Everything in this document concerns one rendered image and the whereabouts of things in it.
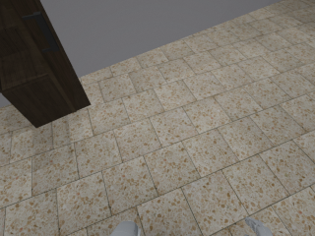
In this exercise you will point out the robot left thigh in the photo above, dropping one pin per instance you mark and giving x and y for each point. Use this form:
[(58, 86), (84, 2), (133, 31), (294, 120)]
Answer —
[(126, 228)]

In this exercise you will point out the cupboard door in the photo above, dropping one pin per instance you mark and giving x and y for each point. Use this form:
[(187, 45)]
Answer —
[(54, 63)]

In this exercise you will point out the robot right hand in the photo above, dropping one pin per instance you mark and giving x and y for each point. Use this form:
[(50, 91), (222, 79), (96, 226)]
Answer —
[(258, 227)]

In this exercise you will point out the handle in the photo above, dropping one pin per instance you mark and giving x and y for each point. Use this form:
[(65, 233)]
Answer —
[(45, 29)]

